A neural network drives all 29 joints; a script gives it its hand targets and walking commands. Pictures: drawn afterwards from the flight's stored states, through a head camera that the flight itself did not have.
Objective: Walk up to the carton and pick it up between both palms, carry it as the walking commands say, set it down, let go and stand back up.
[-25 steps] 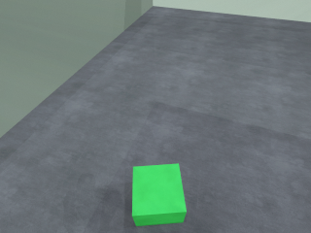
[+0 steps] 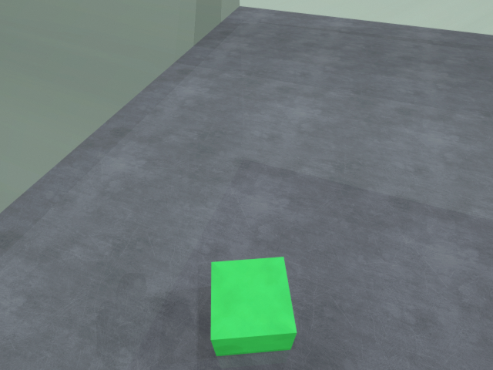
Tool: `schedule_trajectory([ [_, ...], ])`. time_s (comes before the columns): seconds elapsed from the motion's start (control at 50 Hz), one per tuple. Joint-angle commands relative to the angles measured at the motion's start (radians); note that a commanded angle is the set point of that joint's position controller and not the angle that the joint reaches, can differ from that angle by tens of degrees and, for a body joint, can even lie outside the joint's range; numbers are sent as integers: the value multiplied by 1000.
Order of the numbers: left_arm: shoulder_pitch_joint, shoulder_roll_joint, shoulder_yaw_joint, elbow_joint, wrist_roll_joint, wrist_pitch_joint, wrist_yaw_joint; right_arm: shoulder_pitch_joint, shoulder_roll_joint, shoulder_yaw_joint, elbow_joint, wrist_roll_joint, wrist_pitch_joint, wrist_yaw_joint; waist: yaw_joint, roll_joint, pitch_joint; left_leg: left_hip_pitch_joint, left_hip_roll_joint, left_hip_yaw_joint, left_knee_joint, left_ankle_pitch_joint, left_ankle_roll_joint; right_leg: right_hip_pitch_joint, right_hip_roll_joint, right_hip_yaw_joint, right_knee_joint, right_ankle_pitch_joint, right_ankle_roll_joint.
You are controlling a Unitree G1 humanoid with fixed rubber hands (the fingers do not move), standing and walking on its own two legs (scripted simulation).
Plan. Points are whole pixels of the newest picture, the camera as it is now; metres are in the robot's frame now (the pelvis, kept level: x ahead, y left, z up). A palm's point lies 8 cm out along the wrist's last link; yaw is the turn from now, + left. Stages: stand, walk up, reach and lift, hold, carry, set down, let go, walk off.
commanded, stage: stand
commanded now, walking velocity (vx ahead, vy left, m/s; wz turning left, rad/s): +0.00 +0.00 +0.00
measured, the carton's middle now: (250, 305) +0.48 +0.00 -0.66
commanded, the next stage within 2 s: reach and lift in 0.50 s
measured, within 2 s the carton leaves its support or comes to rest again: neither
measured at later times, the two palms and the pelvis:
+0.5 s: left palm out of the picture +0.03 +0.22 -0.13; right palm out of the picture +0.04 -0.23 -0.14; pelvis +0.00 +0.00 +0.00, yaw +0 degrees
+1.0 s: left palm out of the picture +0.13 +0.22 -0.15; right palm out of the picture +0.15 -0.21 -0.16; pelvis -0.03 +0.01 -0.03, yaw +1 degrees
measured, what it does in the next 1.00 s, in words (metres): stands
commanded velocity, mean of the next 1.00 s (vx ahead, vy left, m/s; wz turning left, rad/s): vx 0.00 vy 0.00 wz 0.00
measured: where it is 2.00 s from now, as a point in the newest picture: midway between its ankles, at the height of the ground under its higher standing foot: outside the picture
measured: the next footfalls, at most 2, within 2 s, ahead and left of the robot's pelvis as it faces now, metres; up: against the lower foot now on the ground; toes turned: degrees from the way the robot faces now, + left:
none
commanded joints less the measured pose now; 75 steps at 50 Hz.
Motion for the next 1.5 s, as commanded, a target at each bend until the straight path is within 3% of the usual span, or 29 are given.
schedule_trajectory([
  [0.0, 25, 112, -15, -55, -7, -41, -1, 44, -77, -50, 8, 5, -17, -4, -29, -150, 6, -36, 121, -142, -162, 33, -6, 58, -90, 73, -169, 232, -75],
  [0.04, 24, 117, -15, -61, -12, -47, 2, 39, -82, -53, 9, 4, -18, -4, -35, -123, -25, 15, 124, -145, -159, 51, -10, 31, -85, 91, -178, 204, -81],
  [0.12, 21, 98, -14, -58, -15, -47, 5, 30, -102, -60, 12, 3, -24, -6, -30, -85, -31, 23, 183, -194, -197, 121, 7, 41, -37, 24, -124, 238, -64],
  [0.2, 33, 92, -14, -53, -17, -47, 6, 20, -109, -62, 10, 1, -26, -10, -26, -69, -49, 29, 202, -203, -191, 209, 14, 49, -33, 2, -93, 275, -62],
  [0.48, 35, 91, -16, -47, -17, -47, 3, 2, -120, -65, 1, -4, -22, -11, -20, -60, -43, 3, 222, -216, -202, 154, 25, 32, -32, -14, -78, 245, -57],
  [0.5, -315, 163, -9, -398, -61, -7, 4, -349, -173, -93, -350, 93, 33, -4, -64, 3, -86, -534, 78, -153, 3, -146, -69, -2, -40, -92, 47, -120, -59],
  [0.52, -452, 190, 5, -504, -67, 53, -19, -594, -177, -75, -544, 88, 98, 0, -36, -18, -102, -511, 73, -146, -17, -176, -46, 28, -38, -95, 57, -168, -46],
  [0.56, -376, 189, -31, -474, -58, 173, -29, -477, -185, -58, -529, 83, 222, 12, -4, -1, -40, -522, 94, -163, -27, -218, -48, 19, -20, -136, 63, -171, -27],
  [0.58, -330, 180, -50, -460, -51, 225, -35, -410, -169, -63, -501, 69, 272, 16, -5, 10, -4, -514, 101, -174, -39, -190, -50, 36, -9, -148, 62, -102, -31],
  [0.64, -228, 134, -68, -429, -11, 344, -45, -237, -108, -75, -447, 46, 403, 18, -24, 2, -36, -488, 86, -210, -27, -4, -27, 74, 25, -155, 69, 109, -42],
  [0.7, -160, 118, -39, -429, 37, 386, -41, -164, -72, -61, -419, 22, 453, 26, -27, -14, -79, -415, 62, -222, -8, 189, -28, 100, 34, -128, 51, 223, -46],
  [0.8, -216, 56, -6, -515, 37, 292, -50, -252, -47, -86, -460, -19, 361, 49, -49, -5, -144, -437, 40, -228, 124, 354, -44, -32, 28, -75, 113, 291, -58],
  [0.9, -330, 21, 17, -553, -11, 198, -33, -390, -105, -180, -500, -53, 235, 67, -38, -6, -315, -394, 35, -276, 233, 510, -57, -232, 40, -78, 241, 275, -42],
  [1.02, -554, 75, 38, -597, -56, 200, 14, -587, -194, -232, -492, -23, 214, 64, -50, -17, -424, -382, 39, -298, 277, 343, -63, -398, 22, -102, 302, 110, -39],
  [1.14, -687, 112, 51, -503, -16, 273, 25, -750, -210, -221, -397, -1, 288, 52, -46, -62, -302, -522, 24, -262, 244, -23, -58, -452, 6, -109, 287, -87, -47],
  [1.22, -811, 126, 78, -452, 0, 296, 20, -861, -223, -237, -341, -4, 321, 42, -56, -82, -288, -583, 14, -252, 268, -86, -54, -476, 2, -108, 289, -143, -49],
  [1.36, -983, 165, 136, -377, -5, 263, 0, -1055, -222, -260, -305, -4, 302, 23, -37, -122, -420, -722, -1, -242, 345, 1, -54, -471, 1, -95, 340, -53, -28],
  [1.48, -1074, 219, 184, -375, -18, 199, -1, -1162, -239, -272, -345, 16, 243, 6, -25, -138, -704, -764, -22, -236, 403, 173, -63, -400, 17, -91, 402, 174, -7],
])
